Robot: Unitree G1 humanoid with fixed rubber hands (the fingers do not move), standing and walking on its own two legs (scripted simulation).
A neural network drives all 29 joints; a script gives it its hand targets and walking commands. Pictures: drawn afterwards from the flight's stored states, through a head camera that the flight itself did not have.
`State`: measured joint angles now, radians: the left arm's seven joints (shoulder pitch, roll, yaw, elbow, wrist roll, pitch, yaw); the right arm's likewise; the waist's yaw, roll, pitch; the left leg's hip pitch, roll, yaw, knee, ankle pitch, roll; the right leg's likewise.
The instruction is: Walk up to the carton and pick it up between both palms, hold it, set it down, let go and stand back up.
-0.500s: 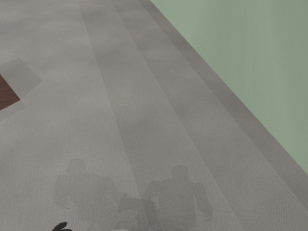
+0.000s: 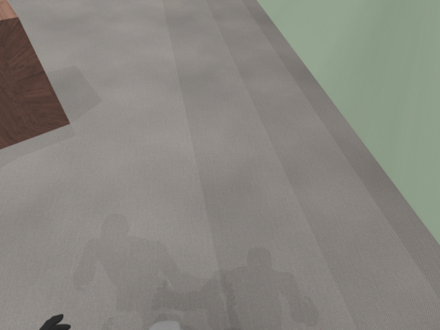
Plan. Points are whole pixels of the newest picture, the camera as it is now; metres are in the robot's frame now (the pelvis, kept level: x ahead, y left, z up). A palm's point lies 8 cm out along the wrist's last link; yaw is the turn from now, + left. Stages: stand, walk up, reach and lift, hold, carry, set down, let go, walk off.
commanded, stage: walk up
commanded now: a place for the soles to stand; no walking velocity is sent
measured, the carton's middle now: out of the picture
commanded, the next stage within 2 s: none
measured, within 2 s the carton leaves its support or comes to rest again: neither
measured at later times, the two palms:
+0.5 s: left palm (20, 282) +0.20 +0.36 -0.07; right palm (330, 287) +0.22 -0.24 -0.11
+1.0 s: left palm (0, 257) +0.26 +0.45 -0.12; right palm (270, 209) +0.39 -0.13 -0.11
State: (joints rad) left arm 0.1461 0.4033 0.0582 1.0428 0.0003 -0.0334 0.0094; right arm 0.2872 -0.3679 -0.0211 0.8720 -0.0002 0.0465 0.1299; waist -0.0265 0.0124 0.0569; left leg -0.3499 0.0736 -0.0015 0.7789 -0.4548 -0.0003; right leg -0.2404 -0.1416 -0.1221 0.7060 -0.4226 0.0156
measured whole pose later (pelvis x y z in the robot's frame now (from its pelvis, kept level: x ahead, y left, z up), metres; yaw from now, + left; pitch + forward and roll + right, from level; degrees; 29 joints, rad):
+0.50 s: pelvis +0.14 +0.03 +0.02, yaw +6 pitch -1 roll +2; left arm 0.14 0.38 0.06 1.01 0.00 -0.07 0.02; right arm 0.28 -0.35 -0.02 0.82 0.00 0.03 0.09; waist -0.03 0.04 0.07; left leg -0.27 -0.10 0.00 0.93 -0.44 0.07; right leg -0.37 -0.01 -0.11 0.62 -0.23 -0.08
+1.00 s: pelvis +0.27 +0.14 +0.00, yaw +17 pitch -2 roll -1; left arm 0.19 0.37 0.06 1.00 0.00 -0.06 0.00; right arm 0.27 -0.35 -0.02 0.89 0.00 0.02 0.10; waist -0.04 0.00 0.08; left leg -0.42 0.02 0.00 0.79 -0.33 0.03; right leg -0.25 -0.12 -0.15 1.00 -0.52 0.02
